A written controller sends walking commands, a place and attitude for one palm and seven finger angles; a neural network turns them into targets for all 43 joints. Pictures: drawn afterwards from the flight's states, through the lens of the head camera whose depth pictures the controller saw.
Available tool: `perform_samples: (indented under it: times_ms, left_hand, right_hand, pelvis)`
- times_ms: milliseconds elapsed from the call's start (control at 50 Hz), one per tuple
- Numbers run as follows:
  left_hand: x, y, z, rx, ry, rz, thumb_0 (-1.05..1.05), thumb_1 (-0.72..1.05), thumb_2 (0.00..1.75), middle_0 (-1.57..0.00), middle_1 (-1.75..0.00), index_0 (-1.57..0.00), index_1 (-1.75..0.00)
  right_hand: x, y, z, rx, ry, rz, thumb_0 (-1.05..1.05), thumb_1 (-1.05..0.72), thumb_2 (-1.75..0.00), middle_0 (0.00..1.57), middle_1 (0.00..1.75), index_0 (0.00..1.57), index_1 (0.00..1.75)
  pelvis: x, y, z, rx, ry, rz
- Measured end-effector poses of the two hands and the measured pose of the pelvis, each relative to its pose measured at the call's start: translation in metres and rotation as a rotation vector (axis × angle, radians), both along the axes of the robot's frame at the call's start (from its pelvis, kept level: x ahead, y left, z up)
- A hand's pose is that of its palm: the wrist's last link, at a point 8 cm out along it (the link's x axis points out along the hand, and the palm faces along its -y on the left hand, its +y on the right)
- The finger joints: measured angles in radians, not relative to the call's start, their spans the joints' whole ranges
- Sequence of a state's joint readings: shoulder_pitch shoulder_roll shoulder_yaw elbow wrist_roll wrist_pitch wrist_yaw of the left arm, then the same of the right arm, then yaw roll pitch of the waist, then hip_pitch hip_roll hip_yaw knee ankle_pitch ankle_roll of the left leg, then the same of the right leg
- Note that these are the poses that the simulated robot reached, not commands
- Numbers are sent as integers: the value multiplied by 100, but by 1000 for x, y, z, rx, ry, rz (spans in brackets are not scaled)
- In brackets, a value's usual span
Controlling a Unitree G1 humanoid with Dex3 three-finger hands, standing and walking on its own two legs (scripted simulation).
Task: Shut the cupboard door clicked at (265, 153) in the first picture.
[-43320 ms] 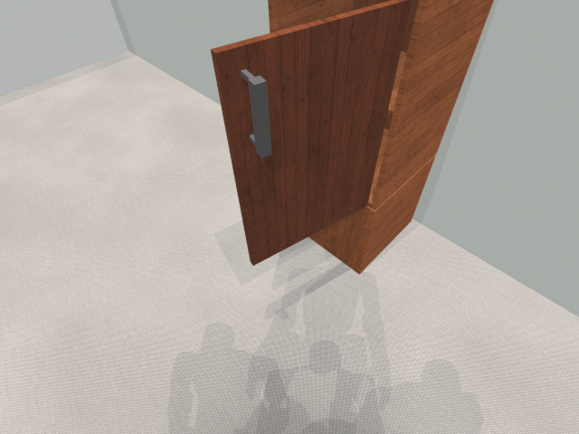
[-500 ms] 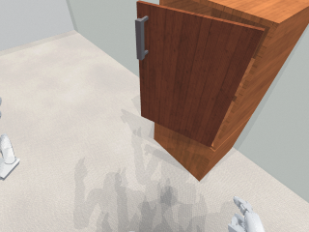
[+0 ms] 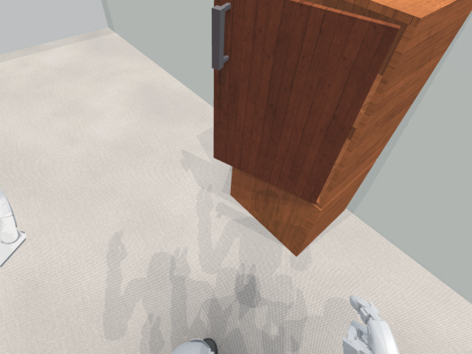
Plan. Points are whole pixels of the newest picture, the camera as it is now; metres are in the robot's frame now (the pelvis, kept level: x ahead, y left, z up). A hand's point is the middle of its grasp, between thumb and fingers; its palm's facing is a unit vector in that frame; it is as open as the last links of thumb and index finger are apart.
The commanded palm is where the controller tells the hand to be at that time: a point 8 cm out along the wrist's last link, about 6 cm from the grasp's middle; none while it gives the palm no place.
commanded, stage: step back with the hand held close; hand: left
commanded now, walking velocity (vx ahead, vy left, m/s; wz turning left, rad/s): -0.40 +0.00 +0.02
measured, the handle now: (222, 37) +0.79 +0.11 +0.15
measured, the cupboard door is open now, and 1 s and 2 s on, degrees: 18 18 18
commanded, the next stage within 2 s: stop stepping back and stand still in 0.30 s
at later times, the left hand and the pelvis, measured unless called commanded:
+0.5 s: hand out of the picture +0.11 +0.32 +0.19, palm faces +0.41 -0.81 -0.41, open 7.4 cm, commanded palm +0.07 +0.35 +0.19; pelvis -0.08 +0.06 +0.00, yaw +0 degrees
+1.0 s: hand out of the picture +0.05 +0.43 +0.19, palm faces +0.48 -0.82 -0.32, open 7.4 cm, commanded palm -0.02 +0.46 +0.19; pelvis -0.17 +0.16 +0.00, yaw -2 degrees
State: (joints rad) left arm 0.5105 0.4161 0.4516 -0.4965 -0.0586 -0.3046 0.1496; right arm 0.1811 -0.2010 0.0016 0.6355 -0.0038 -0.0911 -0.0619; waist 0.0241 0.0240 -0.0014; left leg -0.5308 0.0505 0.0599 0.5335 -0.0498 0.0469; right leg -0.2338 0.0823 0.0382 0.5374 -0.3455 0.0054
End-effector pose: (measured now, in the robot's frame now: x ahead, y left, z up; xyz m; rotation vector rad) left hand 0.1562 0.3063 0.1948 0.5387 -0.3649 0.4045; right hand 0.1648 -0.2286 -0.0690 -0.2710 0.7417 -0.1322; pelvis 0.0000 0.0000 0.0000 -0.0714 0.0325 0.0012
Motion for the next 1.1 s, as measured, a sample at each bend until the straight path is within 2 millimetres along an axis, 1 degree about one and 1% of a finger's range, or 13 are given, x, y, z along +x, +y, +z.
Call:
perform_samples:
  times_ms: [120,340,440,520,600,680,720,760,820,900,980,1040,1100]
  left_hand:
    - [-8,-10,-3,-28,-10,-96,1,88,90,-21,-30,-22,-31]
    - [-35,38,2,-6,-35,-51,1,88,90,-22,-30,-22,-31]
    - [-64,47,8,15,-45,-65,1,88,90,-21,-30,-21,-31]
    - [-89,53,6,15,-66,-89,1,88,90,-21,-30,-21,-31]
    - [-81,77,-6,-81,-125,-61,1,88,90,-21,-30,-22,-31]
    - [-75,91,-1,-174,-92,-53,1,88,90,-21,-30,-21,-31]
    - [-89,87,6,-167,-34,-91,1,89,90,-21,-30,-21,-30]
    - [-112,83,13,-98,25,-139,1,89,90,-21,-30,-21,-30]
    - [-146,82,19,52,15,-194,1,89,90,-21,-30,-21,-30]
    - [-154,118,23,43,-72,-114,1,88,90,-22,-31,-22,-31]
    - [-153,157,4,-73,-66,-1,0,88,90,-21,-30,-22,-31]
    - [-155,166,-8,-108,3,-10,1,89,90,-21,-30,-21,-30]
    - [-159,160,-4,-87,50,-66,1,89,90,-21,-30,-21,-30]
  right_hand:
    - [-16,3,9,-14,-25,-35,1,-91,-90,20,30,20,30]
    - [-57,24,13,-63,12,-52,1,-91,-90,20,30,20,30]
    - [-75,43,12,-38,8,-16,1,-91,-90,20,30,20,30]
    - [-94,55,9,-50,3,-28,1,-91,-90,21,30,20,30]
    - [-120,68,4,-63,-21,-85,1,-91,-90,21,30,20,30]
    - [-155,92,16,3,-1,-100,1,-91,-90,20,30,20,30]
    - [-172,102,26,36,0,-106,1,-91,-90,20,30,20,30]
    - [-184,108,29,57,-6,-107,1,-91,-90,20,30,20,30]
    - [-198,109,14,31,8,-94,1,-90,-90,21,30,20,30]
    - [-221,116,3,-11,99,-114,1,-91,-90,21,30,20,30]
    - [-230,128,-3,-53,78,-144,1,-91,-90,20,30,20,30]
    - [-236,145,0,-33,57,-163,1,-91,-90,20,30,20,30]
    - [-240,166,9,9,49,-140,1,-91,-90,20,30,20,30]
  pelvis:
    - [-14,5,0,-4,-32,11]
    - [-38,34,2,-46,-28,26]
    - [-64,43,2,-40,-20,33]
    - [-76,61,-5,-23,-60,-38]
    - [-92,81,-12,-44,-87,-59]
    - [-118,89,6,-46,-99,-38]
    - [-127,94,17,-47,-84,-34]
    - [-136,100,20,-26,-56,-27]
    - [-155,111,1,60,-19,-116]
    - [-166,130,4,37,-29,-80]
    - [-171,158,-3,27,-33,-37]
    - [-179,169,0,47,-61,-50]
    - [-186,172,9,39,-65,-56]
